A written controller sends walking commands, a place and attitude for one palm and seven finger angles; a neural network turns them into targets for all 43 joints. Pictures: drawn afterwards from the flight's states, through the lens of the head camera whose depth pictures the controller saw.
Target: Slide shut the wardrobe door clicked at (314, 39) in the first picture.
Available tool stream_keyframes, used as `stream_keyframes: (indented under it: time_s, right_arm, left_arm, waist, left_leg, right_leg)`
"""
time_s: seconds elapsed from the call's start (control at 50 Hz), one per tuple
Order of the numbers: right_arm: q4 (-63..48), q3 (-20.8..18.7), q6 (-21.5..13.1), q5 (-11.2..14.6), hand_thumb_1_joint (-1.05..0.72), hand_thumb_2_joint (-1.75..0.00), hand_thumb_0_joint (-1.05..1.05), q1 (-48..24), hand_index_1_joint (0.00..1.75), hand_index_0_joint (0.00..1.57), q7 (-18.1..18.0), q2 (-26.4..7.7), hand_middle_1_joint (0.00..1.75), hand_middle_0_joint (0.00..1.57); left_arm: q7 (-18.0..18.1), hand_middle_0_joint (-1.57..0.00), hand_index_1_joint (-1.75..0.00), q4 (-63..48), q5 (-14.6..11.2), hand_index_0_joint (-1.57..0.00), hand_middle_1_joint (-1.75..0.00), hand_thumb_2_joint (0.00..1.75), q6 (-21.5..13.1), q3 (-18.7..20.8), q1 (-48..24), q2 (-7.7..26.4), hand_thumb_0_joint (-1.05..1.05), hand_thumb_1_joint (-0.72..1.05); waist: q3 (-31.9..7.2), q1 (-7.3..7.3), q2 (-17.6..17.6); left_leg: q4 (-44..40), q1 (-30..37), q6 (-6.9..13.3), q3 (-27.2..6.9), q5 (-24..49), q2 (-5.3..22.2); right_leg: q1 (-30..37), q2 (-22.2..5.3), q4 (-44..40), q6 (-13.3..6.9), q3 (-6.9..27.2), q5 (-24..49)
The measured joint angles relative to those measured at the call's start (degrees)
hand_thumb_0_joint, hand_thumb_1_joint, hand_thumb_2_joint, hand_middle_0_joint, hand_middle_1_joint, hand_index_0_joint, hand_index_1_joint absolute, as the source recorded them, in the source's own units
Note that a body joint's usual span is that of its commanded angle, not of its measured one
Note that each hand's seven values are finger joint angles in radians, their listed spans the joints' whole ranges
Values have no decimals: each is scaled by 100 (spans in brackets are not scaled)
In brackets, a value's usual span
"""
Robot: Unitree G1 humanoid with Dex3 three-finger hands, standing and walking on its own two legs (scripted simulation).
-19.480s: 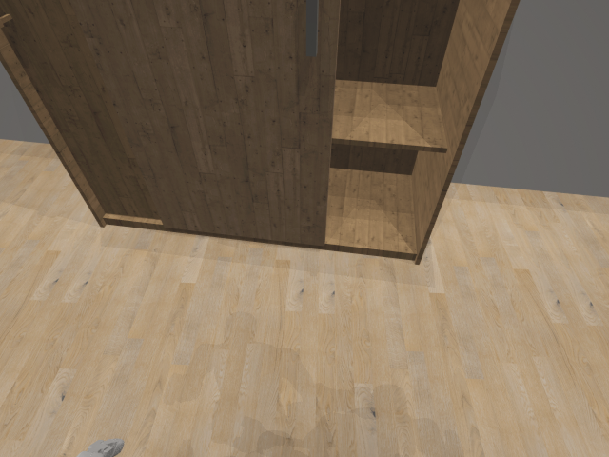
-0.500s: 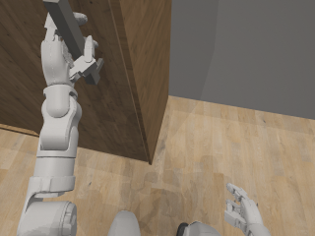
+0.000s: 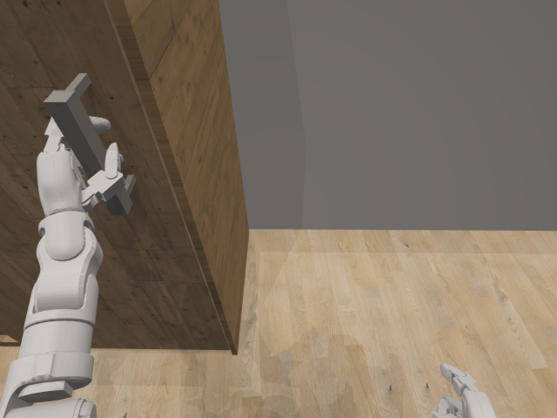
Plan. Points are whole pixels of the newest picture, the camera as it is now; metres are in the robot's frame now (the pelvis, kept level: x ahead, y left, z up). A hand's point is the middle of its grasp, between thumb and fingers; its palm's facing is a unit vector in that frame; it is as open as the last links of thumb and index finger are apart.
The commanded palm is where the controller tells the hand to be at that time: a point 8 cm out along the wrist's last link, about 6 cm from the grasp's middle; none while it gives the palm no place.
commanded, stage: stop walking and hold the door there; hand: left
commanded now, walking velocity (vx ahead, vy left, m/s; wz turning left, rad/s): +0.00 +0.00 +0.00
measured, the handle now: (102, 150) +0.41 +0.27 +0.18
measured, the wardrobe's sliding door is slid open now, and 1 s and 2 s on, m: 0.00 0.00 0.00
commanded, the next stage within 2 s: loosen the grip on the handle in 0.76 s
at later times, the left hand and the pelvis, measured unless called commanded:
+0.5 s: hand (113, 175) +0.37 +0.24 +0.18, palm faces +0.27 -0.96 -0.10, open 6.0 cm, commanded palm +0.33 +0.26 +0.17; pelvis +0.01 +0.05 +0.00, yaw -2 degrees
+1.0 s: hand (100, 172) +0.37 +0.25 +0.18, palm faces +0.27 -0.96 -0.03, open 7.4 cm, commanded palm +0.33 +0.29 +0.17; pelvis +0.00 +0.03 +0.00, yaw +3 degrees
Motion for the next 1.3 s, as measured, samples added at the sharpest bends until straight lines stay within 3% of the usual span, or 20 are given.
stream_keyframes:
  time_s: [0.22,0.42,0.64,0.86,0.9,0.96,1.02,1.12,1.2,1.3]
  right_arm:
    - [152,224,30,-54,-91,-90,1,244,30,20,-60,344,29,20]
    - [123,335,-6,-111,-91,-90,1,46,30,20,-59,519,30,20]
    - [-26,303,-30,-144,-91,-90,1,-221,30,20,-30,490,30,20]
    - [-123,285,48,-132,-91,-90,1,-249,30,20,-48,454,30,20]
    - [-32,203,-177,-224,-91,-90,1,-215,30,20,1,545,29,20]
    - [107,166,-560,-135,-91,-90,1,32,30,20,67,587,29,20]
    - [119,215,-796,-166,-91,-90,1,177,30,20,125,490,30,20]
    - [217,286,-869,-89,-91,-90,1,284,30,20,160,362,30,20]
    - [308,254,-884,-29,-91,-90,1,411,30,20,108,259,30,20]
    - [502,108,-753,9,-91,-90,1,446,30,20,106,110,30,20]
  left_arm:
    - [1,-45,-139,-345,-22,-28,-141,75,-56,-288,189,-189,-10,70]
    - [11,-45,-139,-757,-42,-27,-141,76,-29,-533,246,-441,-8,72]
    - [17,-45,-139,-1166,-42,-25,-141,78,-22,-671,387,-591,-7,73]
    - [2,-45,-139,-1348,-45,-24,-141,79,-58,-585,566,-528,-8,72]
    - [-407,-46,-139,-894,335,-25,-141,77,-147,-475,96,-262,-11,64]
    - [-995,-45,-139,-175,-111,-30,-141,73,153,-318,-531,-362,-13,49]
    - [-849,-45,-139,50,-307,-35,-141,68,101,-29,-497,-476,-11,39]
    - [-469,-45,-132,949,-33,-30,-140,53,-307,1,-881,-310,-5,11]
    - [-602,-43,-131,1531,38,-28,-138,39,-672,7,-1171,-51,-3,-18]
    - [-953,-39,-129,1900,-137,-30,-133,28,-969,-17,-1453,143,-2,-40]
  waist:
    - [-90,27,-29]
    - [-16,146,-51]
    - [61,234,-85]
    - [67,188,-64]
    - [68,265,-227]
    - [-180,205,-374]
    - [-378,148,-269]
    - [-495,25,-163]
    - [-478,-31,-121]
    - [-431,-33,-46]
  left_leg:
    - [77,-12,224,218,-115,-174]
    - [142,3,356,291,-216,-295]
    - [149,65,383,288,-293,-323]
    - [119,72,333,253,-300,-270]
    - [176,-99,319,235,-269,-288]
    - [153,-406,189,-103,-59,-397]
    - [310,-554,175,-207,-83,-402]
    - [626,-901,109,-387,-109,-290]
    - [808,-1135,96,-519,-133,-209]
    - [1000,-1355,86,-741,-185,-211]
  right_leg:
    - [-84,-159,98,241,233,-23]
    - [-92,-274,183,383,321,-96]
    - [-23,-303,181,422,321,-164]
    - [16,-252,97,381,279,-156]
    - [-210,-278,297,331,258,-196]
    - [-512,-401,551,199,23,-204]
    - [-534,-406,547,248,-11,-335]
    - [-791,-325,768,127,-197,-325]
    - [-933,-245,817,51,-317,-308]
    - [-1069,-113,817,22,-331,-272]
